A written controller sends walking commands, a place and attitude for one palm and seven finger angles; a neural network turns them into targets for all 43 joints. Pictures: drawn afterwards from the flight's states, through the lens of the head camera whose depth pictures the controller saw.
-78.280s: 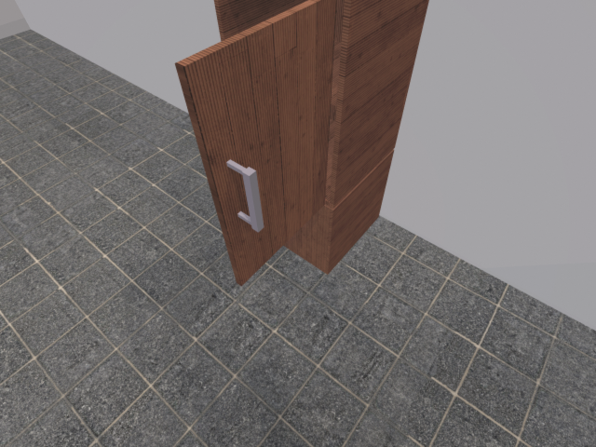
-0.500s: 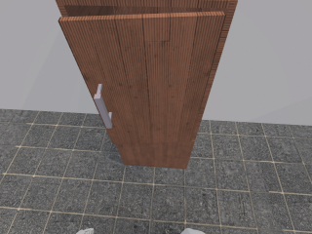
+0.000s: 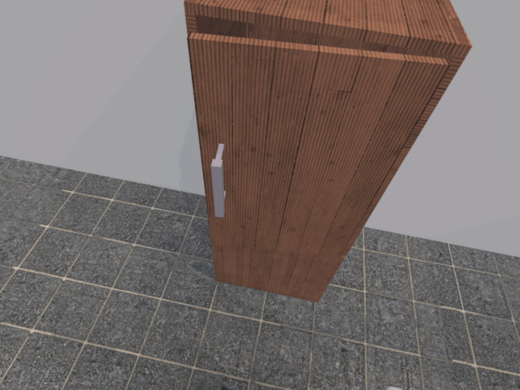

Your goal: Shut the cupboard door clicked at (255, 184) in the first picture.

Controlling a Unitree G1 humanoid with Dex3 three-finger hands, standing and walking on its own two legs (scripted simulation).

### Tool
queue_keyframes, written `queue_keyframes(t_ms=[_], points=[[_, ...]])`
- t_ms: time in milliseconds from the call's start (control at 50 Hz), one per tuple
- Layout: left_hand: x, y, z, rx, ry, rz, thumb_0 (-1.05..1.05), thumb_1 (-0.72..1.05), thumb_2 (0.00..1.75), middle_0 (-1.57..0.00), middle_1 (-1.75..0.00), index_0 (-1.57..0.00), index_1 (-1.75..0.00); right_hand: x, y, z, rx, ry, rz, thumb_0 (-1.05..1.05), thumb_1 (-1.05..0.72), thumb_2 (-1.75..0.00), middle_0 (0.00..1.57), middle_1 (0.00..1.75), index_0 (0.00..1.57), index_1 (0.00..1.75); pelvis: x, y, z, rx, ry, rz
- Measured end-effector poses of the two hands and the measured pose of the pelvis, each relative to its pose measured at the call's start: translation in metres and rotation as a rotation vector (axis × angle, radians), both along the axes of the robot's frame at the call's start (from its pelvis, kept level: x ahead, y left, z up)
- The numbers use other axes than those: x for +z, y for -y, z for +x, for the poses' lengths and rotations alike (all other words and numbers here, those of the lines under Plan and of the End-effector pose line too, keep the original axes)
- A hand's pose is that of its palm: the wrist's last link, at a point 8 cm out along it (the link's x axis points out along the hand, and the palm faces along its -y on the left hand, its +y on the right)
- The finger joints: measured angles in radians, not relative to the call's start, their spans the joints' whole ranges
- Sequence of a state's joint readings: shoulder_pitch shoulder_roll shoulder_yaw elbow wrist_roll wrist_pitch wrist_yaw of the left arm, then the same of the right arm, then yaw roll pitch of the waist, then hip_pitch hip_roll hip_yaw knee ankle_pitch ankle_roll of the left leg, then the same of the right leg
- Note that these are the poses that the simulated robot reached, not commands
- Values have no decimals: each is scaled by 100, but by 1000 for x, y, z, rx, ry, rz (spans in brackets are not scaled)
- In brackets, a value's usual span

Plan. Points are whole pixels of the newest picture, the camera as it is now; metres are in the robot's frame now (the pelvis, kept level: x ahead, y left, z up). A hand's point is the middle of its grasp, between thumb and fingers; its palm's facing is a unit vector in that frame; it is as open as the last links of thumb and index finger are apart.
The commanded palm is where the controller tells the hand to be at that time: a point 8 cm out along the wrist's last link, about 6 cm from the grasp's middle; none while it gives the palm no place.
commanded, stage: come to a stop and stand still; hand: left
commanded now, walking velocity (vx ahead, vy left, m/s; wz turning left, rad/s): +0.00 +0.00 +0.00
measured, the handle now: (220, 182) +0.49 +0.13 -0.02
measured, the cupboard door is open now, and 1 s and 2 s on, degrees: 7 7 7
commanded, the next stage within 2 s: look again from close up in 0.68 s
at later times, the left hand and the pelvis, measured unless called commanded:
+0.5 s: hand out of the picture -0.01 +0.18 -0.16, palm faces -0.01 -0.98 -0.19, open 7.4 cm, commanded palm none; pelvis -0.03 +0.00 +0.01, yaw -2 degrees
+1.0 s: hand out of the picture -0.02 +0.19 -0.17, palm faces -0.02 -0.98 -0.21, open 7.4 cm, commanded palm none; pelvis -0.02 +0.02 +0.00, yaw -1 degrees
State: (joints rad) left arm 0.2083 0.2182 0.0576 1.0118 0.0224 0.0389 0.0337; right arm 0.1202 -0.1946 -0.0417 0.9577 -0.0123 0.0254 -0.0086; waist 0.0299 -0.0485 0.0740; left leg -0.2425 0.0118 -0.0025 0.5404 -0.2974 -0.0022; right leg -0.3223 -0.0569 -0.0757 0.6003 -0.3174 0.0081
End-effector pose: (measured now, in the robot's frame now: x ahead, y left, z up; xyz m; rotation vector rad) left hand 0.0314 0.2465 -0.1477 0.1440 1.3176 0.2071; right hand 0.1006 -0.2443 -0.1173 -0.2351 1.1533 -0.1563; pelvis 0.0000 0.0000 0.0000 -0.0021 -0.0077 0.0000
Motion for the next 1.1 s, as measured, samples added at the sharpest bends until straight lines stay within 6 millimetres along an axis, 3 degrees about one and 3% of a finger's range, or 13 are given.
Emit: queue_keyframes(t_ms=[160, 320, 520, 660, 800, 920, 1100], points=[[10, -13, -27, -1, -58, -7, 1, 91, 90, -20, -30, -20, -30, -5, -31, -55, -21, -114, 32, 0, -91, -90, 20, 30, 21, 30, 10, -13, -11, -16, -4, 4], [20, -1, -47, -58, -98, 9, 1, 91, 90, -20, -30, -20, -30, -20, -29, -97, -104, -143, 90, 0, -92, -90, 20, 30, 21, 30, 10, -12, -23, -36, -3, 15], [13, 23, -50, -73, -64, -39, 1, 92, 90, -20, -30, -20, -30, -14, -24, -154, -140, -246, 81, 0, -91, -90, 20, 30, 20, 30, 13, -4, -32, -34, 24, 10], [9, 29, -63, -64, -101, -67, 1, 92, 90, -20, -30, -20, -30, -10, -26, -180, -160, -315, 72, 0, -91, -90, 19, 30, 20, 30, 14, -2, -35, -31, 15, 6], [8, 33, -72, -57, -126, -71, 1, 91, 90, -20, -30, -20, -30, -12, -35, -180, -155, -323, 87, 0, -91, -90, 19, 30, 20, 30, 13, -5, -32, -29, 6, -1], [8, 20, -68, -80, -101, -44, 1, 91, 90, -20, -30, -20, -30, -24, -44, -149, -118, -232, 113, 0, -91, -90, 19, 30, 20, 30, 5, -15, -30, -19, -4, -13], [12, -7, -39, -78, -34, 11, 1, 91, 90, -20, -30, -20, -30, -27, -43, -107, -83, -147, 92, 2, -93, -90, 20, 30, 20, 30, 2, -25, -17, -27, -3, 6]])
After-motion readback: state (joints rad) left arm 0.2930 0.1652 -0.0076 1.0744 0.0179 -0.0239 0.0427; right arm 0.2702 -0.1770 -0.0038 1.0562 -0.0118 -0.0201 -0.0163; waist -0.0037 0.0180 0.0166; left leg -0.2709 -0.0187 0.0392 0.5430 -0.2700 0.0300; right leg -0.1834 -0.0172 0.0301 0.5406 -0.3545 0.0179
